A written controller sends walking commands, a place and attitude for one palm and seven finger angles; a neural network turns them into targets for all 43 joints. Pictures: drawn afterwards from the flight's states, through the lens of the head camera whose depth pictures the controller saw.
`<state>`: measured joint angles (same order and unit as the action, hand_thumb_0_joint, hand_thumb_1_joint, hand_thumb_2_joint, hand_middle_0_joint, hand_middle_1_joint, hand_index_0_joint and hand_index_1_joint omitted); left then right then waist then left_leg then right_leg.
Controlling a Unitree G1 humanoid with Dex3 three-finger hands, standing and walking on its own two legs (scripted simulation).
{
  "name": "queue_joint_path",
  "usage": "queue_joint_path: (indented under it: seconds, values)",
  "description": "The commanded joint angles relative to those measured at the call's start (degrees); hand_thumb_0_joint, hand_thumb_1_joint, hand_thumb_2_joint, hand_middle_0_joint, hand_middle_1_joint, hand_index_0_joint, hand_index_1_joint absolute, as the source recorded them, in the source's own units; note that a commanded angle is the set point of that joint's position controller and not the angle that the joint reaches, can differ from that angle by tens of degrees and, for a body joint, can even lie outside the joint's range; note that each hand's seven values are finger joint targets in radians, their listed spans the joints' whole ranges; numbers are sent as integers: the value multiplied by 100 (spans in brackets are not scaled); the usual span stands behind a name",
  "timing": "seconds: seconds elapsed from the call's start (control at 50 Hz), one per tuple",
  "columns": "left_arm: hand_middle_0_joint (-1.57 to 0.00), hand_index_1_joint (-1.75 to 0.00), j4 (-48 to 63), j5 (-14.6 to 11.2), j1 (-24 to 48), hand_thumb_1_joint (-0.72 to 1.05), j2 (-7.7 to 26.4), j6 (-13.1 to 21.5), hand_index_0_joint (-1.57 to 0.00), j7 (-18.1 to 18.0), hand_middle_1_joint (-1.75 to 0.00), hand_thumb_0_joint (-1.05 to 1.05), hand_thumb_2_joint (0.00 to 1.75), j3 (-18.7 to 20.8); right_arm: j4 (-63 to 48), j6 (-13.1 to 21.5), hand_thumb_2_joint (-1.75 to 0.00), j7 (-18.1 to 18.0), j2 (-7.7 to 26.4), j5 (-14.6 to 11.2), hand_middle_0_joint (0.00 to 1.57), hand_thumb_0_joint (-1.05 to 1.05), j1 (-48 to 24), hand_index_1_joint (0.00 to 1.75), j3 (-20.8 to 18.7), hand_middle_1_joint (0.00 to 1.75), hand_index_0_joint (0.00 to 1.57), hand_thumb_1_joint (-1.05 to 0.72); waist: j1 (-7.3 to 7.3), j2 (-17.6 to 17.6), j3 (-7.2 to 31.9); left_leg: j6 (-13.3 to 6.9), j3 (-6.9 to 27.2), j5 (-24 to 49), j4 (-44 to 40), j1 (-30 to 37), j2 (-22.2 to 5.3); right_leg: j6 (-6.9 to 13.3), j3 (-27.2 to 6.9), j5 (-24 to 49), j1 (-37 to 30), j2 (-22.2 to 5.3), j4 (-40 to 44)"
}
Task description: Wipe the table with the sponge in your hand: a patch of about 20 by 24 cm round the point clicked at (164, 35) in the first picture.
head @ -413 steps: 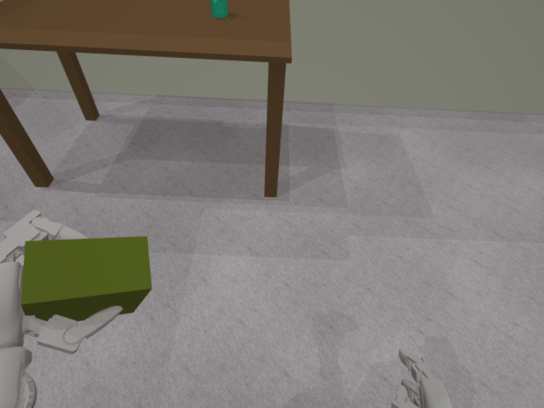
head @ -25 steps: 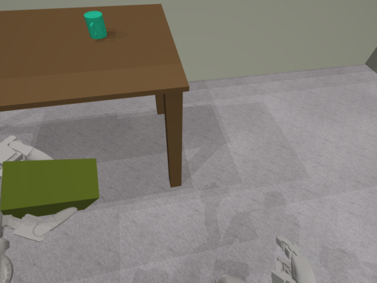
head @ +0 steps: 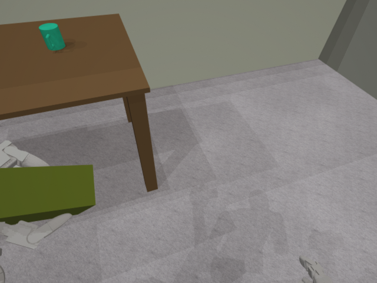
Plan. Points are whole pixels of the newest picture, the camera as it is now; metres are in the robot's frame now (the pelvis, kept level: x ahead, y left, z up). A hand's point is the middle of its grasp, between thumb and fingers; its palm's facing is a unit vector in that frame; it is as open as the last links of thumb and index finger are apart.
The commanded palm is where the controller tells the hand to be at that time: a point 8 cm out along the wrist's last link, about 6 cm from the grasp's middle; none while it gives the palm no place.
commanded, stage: take the last steps up to it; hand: left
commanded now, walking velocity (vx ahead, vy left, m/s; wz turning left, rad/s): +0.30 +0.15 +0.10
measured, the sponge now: (58, 194) +0.22 +0.21 +0.16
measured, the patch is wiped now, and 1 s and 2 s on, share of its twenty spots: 0.00 0.00 0.00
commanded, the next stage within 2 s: come to a stop and stand still in 1.36 s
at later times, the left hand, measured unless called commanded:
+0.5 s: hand (40, 168) +0.26 +0.25 +0.17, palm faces +0.41 -0.77 -0.48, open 10.2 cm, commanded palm +0.21 +0.29 +0.18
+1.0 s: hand (50, 120) +0.37 +0.29 +0.17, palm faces +0.43 -0.77 -0.47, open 10.2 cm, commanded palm +0.31 +0.33 +0.18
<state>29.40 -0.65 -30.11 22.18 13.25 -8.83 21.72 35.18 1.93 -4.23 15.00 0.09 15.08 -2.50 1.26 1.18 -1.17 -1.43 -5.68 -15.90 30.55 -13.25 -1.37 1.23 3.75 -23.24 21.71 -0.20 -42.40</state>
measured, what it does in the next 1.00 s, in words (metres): walks ahead: right foot, then left foot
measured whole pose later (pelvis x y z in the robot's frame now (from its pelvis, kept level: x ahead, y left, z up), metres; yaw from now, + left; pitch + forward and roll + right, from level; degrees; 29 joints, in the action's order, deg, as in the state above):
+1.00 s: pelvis +0.16 +0.04 +0.00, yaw +2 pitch +0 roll +2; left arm 24.2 -0.9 -26.1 19.2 13.9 -7.5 20.6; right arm 39.5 2.4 -2.4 12.4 -0.1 10.9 -0.2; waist -0.5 -1.8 -4.0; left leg 1.4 -3.4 -22.5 64.4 -28.3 -2.6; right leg 1.5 10.5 -17.9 15.1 -5.5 -33.3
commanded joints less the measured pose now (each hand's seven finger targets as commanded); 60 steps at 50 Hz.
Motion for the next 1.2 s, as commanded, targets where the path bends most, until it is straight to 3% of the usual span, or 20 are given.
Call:
queue_joint_path:
  seconds: [0.0, 0.12, 0.14, 0.16, 0.18, 0.24, 0.3, 0.48, 0.5, 0.52, 0.56, 0.68, 0.78, 0.8, 0.84, 0.86, 0.96, 1.08, 1.14, 1.18]
  values:
    - [-120, -160, 816, 91, 770, 10, 706, 342, -120, -72, -160, 0, 130, 313, -731, 531, -90, 45, 421, -32, 20, 0, -744, 30, -104, 30, 20, -90, -79, -1269, -292, -999, 1789, -1679, -1902, -586, -1522, -228, 70, -330, 566, -286, -1269]
    - [-120, -160, 948, 103, 1069, 10, 737, 286, -120, -83, -160, 0, 130, 210, -614, 636, -90, 22, 407, 3, 20, 0, -668, 30, -40, 30, 20, -90, -137, -1093, 224, -479, 779, -471, -508, -732, -936, -178, 474, 299, -1405, -269, 1688]
    - [-120, -160, 878, 123, 1115, 10, 835, 302, -120, -96, -160, 0, 130, 296, -623, 603, -90, 41, 311, 7, 20, 0, -687, 30, -35, 30, 20, -90, -139, -313, 319, -303, 495, -631, 452, -1463, -679, 139, -510, 88, -2034, -949, 2169]
    - [-120, -160, 740, 94, 1119, 10, 1122, 307, -120, -132, -160, 0, 130, 568, -658, 556, -90, 60, 202, 0, 20, 0, -676, 30, -35, 30, 20, -90, -126, 1172, 394, 12, -49, -1137, 1907, -2499, -28, 738, -2567, 172, -2535, -2181, 2670]
    - [-120, -160, 745, -11, 1289, 10, 1201, 315, -120, -139, -160, 0, 130, 698, -667, 557, -90, 101, 342, -24, 20, 0, -818, 30, -103, 30, 20, -90, -219, 1372, 383, 144, 444, -1306, 3116, -2736, -65, 988, -3365, -179, -2211, -2765, 3052]
    - [-120, -160, 837, -93, 831, 10, 1020, 420, -120, -19, -160, 0, 130, 642, -587, 375, -90, 162, 222, -24, 20, 0, -923, 30, -28, 30, 20, -90, -159, 295, 47, 281, 780, -520, 3834, -2802, -450, 991, -2167, 645, -1664, -2469, 2942]
    - [-120, -160, 751, -53, 414, 10, 917, 529, -120, -31, -160, 0, 130, 695, -615, 279, -90, 183, 151, 2, 20, 0, -882, 30, 26, 30, 20, -90, -121, 532, 238, 304, 385, -189, 2628, -2379, -514, 715, -790, 2639, -1749, -1999, 2546]
    - [-120, -160, 1251, -4, 903, 10, 876, 392, -120, -219, -160, 0, 130, 564, -921, 420, -90, 53, 145, 12, 20, 0, -726, 30, -119, 30, 20, -90, -153, 529, 667, 113, -744, 423, -440, 263, 25, 314, -246, 2023, -1308, -1450, 1501]
    - [-120, -160, 1387, -12, 1038, 10, 856, 417, -120, -211, -160, 0, 130, 507, -930, 445, -90, 24, 263, -24, 20, 0, -626, 30, -195, 30, 20, -90, -36, -68, 832, -21, -446, 555, -665, 973, -169, 167, -98, 2220, -893, -1272, 574]
    - [-120, -160, 1494, -35, 1043, 10, 732, 422, -120, -193, -160, 0, 130, 386, -971, 455, -90, 31, 446, -61, 20, 0, -634, 30, -272, 30, 20, -90, 14, -1432, 990, -404, 882, 1190, -816, 1783, -1155, -127, 351, 778, 158, -703, -815]
    - [-120, -160, 1065, 2, 899, 10, 1036, 477, -120, -176, -160, 0, 130, 574, -882, 538, -90, 77, 348, -54, 20, 0, -653, 30, -200, 30, 20, -90, -56, -1673, 981, -1301, 2552, 1083, -1349, 1368, -2251, -177, -96, -1371, 1131, -428, -2807]
    - [-120, -160, 1800, -143, 278, 10, 862, 502, -120, -103, -160, 0, 130, 672, -742, 764, -90, 144, 218, -112, 20, 0, -776, 30, -128, 30, 20, -90, -180, -1504, 712, -1004, 836, 854, -1349, 310, -1474, -301, 260, -178, 575, -633, -1220]
    - [-120, -160, 998, -129, 213, 10, 798, 301, -120, -109, -160, 0, 130, 678, -679, 709, -90, 58, 263, -79, 20, 0, -680, 30, -64, 30, 20, -90, -168, -998, 765, -502, 342, 476, -552, -156, -1251, -281, 742, 472, -1014, -257, 1071]
    - [-120, -160, 856, -98, 375, 10, 813, 279, -120, -102, -160, 0, 130, 667, -671, 651, -90, 37, 257, -86, 20, 0, -709, 30, -67, 30, 20, -90, -177, -595, 747, -374, 208, 171, 39, -560, -1077, -165, 438, 762, -1490, -451, 1603]
    - [-120, -160, 536, -92, 662, 10, 1119, 251, -120, -107, -160, 0, 130, 821, -800, 555, -90, 72, 103, -59, 20, 0, -916, 30, 11, 30, 20, -90, -216, 1616, 507, 102, -163, -1563, 2696, -2622, 19, 856, -3182, 1246, -2315, -2603, 2656]
    - [-120, -160, 425, -174, 822, 10, 1042, 268, -120, -80, -160, 0, 130, 785, -680, 545, -90, 147, 274, -64, 20, 0, -784, 30, -108, 30, 20, -90, -191, 1696, 493, 219, 506, -1352, 3658, -2743, -156, 960, -3405, 1020, -2140, -2861, 2828]
    - [-120, -160, 891, -10, 638, 10, 926, 550, -120, -37, -160, 0, 130, 646, -612, 375, -90, 169, 136, -8, 20, 0, -958, 30, 42, 30, 20, -90, -132, 537, 434, 308, 435, -501, 3053, -2295, -456, 625, -711, 3736, -1797, -2107, 2191]
    - [-120, -160, 1563, -4, 352, 10, 1031, 495, -120, -231, -160, 0, 130, 810, -912, 409, -90, 141, 62, 48, 20, 0, -851, 30, -76, 30, 20, -90, -253, 739, 794, 232, -469, 57, 428, -686, -39, 473, -306, 3546, -1672, -1844, 1778]
    - [-120, -160, 1589, -35, 476, 10, 956, 516, -120, -257, -160, 0, 130, 788, -939, 395, -90, 47, 171, 0, 20, 0, -619, 30, -183, 30, 20, -90, -65, -16, 999, 175, -485, 699, -663, 518, -73, 128, 51, 2555, -1255, -1412, 643]
    - [-120, -160, 1670, -72, 629, 10, 942, 604, -120, -232, -160, 0, 130, 786, -1040, 455, -90, 82, 424, -71, 20, 0, -558, 30, -299, 30, 20, -90, -85, -2001, 1136, -758, 1853, 2900, -885, 1506, -1782, -311, 454, -1185, 587, -335, -1601]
